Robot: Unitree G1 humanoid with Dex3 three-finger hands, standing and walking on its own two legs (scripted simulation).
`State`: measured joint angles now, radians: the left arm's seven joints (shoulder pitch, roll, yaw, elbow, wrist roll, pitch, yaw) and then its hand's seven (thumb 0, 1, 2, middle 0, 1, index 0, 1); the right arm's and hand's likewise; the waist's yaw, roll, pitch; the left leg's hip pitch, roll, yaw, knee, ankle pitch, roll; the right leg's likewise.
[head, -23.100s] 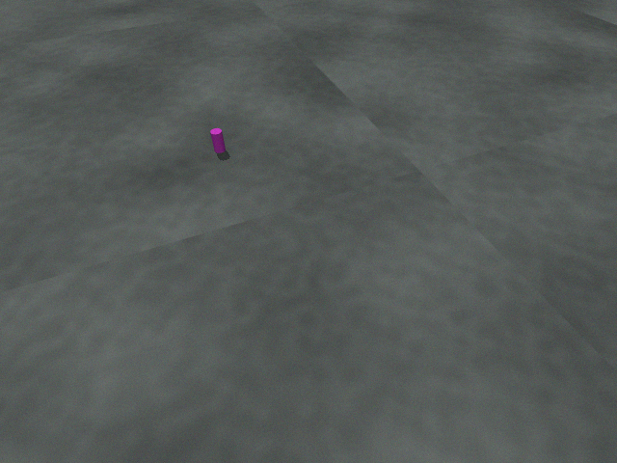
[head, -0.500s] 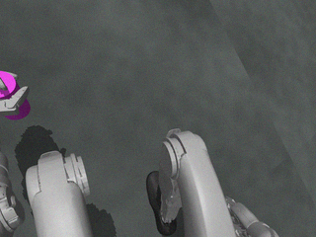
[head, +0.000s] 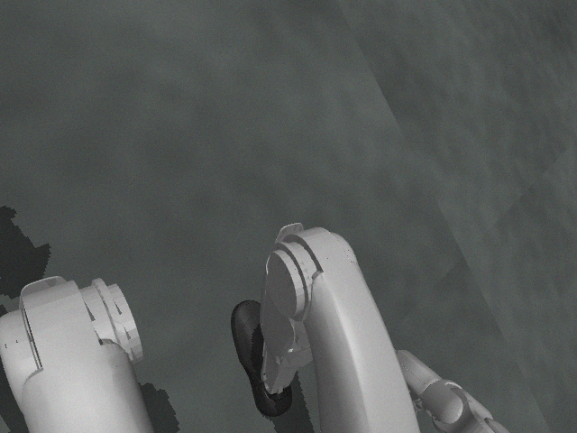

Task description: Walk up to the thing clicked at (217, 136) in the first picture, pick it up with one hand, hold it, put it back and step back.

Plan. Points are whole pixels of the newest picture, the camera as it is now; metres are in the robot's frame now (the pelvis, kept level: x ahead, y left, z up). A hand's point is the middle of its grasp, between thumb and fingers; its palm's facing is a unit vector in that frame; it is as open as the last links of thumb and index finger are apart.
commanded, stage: lower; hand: left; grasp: from the side
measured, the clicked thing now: out of the picture +0.46 +0.28 -0.19
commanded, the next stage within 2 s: loosen in 0.64 s
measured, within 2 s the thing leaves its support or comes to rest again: rests again in 1.64 s
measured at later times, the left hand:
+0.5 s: hand out of the picture +0.47 +0.28 -0.18, palm faces +0.29 -0.96 -0.03, open 5.5 cm
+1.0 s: hand out of the picture +0.47 +0.28 -0.18, palm faces +0.31 -0.95 -0.01, open 6.4 cm
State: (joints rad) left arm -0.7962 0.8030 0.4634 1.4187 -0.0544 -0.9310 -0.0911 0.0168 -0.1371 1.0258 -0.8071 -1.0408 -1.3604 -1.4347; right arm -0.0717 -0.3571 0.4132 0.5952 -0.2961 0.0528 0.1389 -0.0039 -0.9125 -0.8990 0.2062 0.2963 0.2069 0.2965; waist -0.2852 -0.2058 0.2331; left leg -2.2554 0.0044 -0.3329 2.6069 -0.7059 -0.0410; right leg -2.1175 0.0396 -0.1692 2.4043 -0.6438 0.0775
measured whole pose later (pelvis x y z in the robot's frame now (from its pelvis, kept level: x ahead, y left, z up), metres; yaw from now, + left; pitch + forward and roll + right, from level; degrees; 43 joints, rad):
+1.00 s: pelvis -0.01 +0.01 +0.00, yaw -4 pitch +15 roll -20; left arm -0.80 0.94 0.44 1.56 -0.06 -1.08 -0.01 0.00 -0.04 0.80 -0.83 -0.91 -1.13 -1.05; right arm -0.19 -0.37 0.56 0.55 -0.37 0.07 0.12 -0.01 -0.91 -0.89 0.21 0.30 0.21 0.30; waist -0.31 -0.28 0.30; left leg -2.22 0.01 -0.42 2.64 -0.73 -0.03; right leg -2.05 0.07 -0.24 2.35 -0.63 0.09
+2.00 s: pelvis +0.00 +0.01 +0.03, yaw +1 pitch +24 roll -14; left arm -0.74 0.86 0.49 1.15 0.14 -0.51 -0.11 -0.02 -0.55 0.08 -0.08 -0.07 -0.08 -0.07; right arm 0.04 -0.30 0.26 0.57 -0.14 0.18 0.11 0.00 -0.94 -0.91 0.21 0.30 0.21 0.30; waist -0.21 -0.11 0.07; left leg -2.27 0.03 -0.25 2.49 -0.68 0.01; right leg -2.12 0.03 -0.12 2.31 -0.64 0.05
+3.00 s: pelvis +0.09 +0.00 +0.39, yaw +13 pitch +15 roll -2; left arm 0.32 0.24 0.03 0.15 -0.02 0.24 0.17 -0.01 -0.54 0.05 -0.06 -0.05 -0.06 -0.06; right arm 0.27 -0.21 0.02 0.49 0.05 0.00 -0.16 0.01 -0.90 -0.90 0.21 0.30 0.21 0.30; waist -0.05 0.03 -0.16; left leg -0.89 0.06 -0.04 1.15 -0.53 -0.02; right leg -0.84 -0.03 -0.05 1.10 -0.52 0.02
